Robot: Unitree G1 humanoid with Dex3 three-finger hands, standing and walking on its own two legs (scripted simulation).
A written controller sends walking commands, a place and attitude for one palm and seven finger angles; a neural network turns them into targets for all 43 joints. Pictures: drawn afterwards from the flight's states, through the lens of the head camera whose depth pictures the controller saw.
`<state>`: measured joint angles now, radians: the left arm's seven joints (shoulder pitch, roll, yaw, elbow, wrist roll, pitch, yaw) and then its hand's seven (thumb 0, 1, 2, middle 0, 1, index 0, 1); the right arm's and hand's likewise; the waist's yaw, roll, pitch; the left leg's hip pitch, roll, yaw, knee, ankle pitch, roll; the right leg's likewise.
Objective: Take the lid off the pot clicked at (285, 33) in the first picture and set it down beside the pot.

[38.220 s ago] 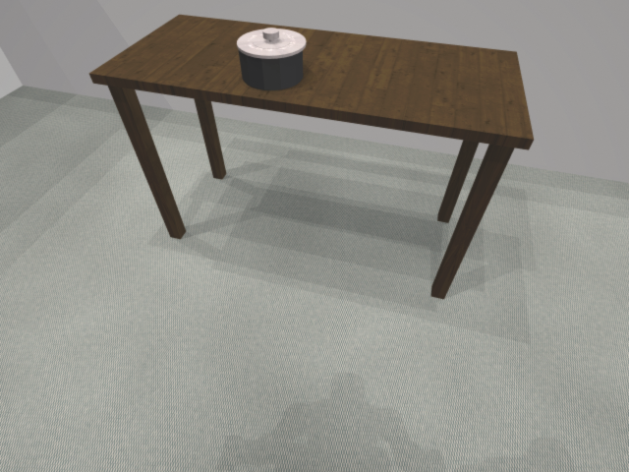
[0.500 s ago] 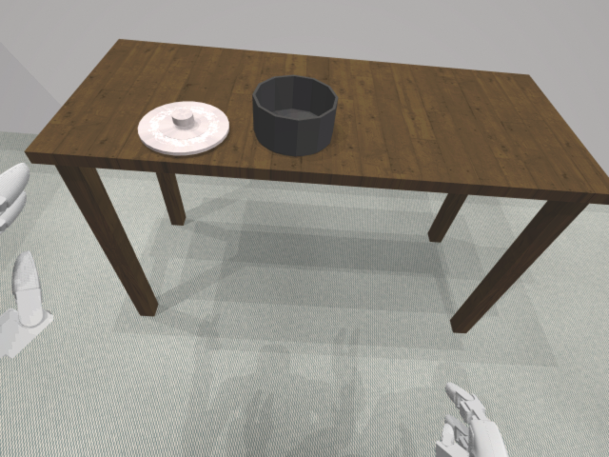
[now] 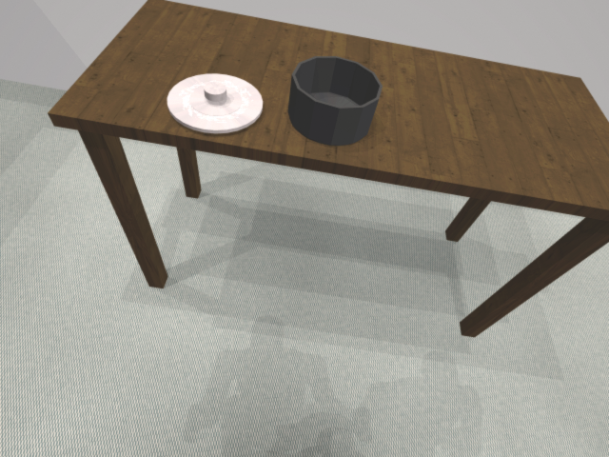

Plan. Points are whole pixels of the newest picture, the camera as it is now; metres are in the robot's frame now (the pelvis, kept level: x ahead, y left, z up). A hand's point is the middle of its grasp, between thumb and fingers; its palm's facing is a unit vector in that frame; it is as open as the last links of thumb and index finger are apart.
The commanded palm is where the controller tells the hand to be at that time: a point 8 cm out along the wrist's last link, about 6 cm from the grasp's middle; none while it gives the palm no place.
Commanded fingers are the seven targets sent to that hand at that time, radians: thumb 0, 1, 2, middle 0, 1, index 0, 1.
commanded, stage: let the arm hang, fingers relaxed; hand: left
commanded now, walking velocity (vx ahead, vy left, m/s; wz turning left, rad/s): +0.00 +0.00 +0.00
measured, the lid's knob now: (215, 91) +0.74 +0.23 +0.02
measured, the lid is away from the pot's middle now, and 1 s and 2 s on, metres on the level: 0.24 0.24 0.24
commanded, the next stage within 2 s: look to check the result in 1.14 s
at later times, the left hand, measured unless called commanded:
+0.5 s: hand out of the picture +0.03 +0.18 -0.17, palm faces +0.00 -0.98 -0.21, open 7.3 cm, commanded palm none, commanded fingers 0.00 0.90 0.90 -0.20 -0.30 -0.20 -0.30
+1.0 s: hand out of the picture -0.01 +0.16 -0.17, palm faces +0.01 -0.99 -0.16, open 7.4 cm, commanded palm none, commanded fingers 0.00 0.90 0.90 -0.20 -0.30 -0.20 -0.30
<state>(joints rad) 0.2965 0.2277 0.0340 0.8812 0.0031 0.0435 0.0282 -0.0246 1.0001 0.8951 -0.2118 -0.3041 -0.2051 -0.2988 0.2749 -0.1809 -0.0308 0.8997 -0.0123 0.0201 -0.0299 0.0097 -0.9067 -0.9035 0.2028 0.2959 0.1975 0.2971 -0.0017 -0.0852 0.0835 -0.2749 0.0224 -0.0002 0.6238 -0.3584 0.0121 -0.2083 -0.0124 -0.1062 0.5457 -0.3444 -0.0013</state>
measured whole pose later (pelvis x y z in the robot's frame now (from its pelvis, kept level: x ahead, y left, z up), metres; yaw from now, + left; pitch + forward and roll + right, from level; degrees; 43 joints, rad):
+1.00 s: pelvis +0.00 +0.00 +0.01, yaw -2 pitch -1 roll -1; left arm 0.29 0.12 0.01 1.12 0.01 0.01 0.05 0.01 0.91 0.90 -0.20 -0.30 -0.20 -0.30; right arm 0.30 -0.11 -0.04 1.10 0.00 0.01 -0.05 0.01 -0.92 -0.90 0.20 0.30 0.20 0.30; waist -0.01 0.00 0.06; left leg -0.17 0.01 0.04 0.49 -0.30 0.02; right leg -0.13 -0.02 -0.07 0.44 -0.28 0.01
